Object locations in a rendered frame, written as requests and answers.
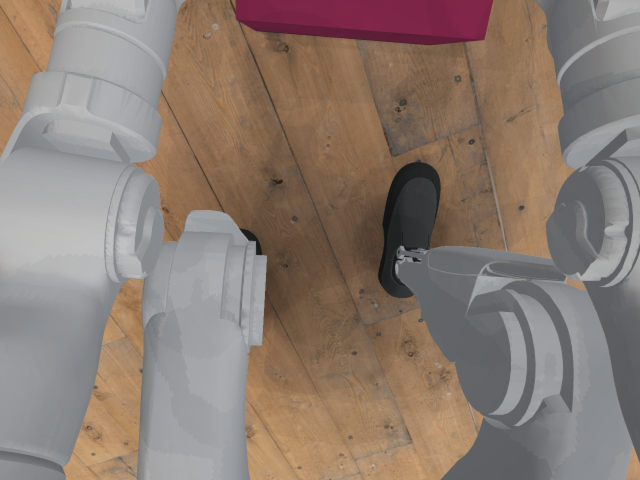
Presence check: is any robot right upper arm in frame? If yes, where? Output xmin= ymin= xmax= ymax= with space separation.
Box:
xmin=546 ymin=156 xmax=640 ymax=462

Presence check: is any left robot forearm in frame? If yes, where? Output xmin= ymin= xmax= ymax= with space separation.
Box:
xmin=0 ymin=0 xmax=185 ymax=166

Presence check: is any carton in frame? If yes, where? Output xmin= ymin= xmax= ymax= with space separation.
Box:
xmin=235 ymin=0 xmax=493 ymax=45

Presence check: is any right robot forearm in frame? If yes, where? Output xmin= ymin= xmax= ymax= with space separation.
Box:
xmin=536 ymin=0 xmax=640 ymax=170

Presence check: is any robot left upper arm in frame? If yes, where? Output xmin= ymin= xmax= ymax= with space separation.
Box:
xmin=0 ymin=146 xmax=165 ymax=480

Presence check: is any robot right shin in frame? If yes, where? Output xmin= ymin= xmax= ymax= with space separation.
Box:
xmin=395 ymin=246 xmax=567 ymax=363

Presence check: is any right robot thigh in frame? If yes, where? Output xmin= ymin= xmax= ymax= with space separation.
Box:
xmin=441 ymin=280 xmax=633 ymax=480

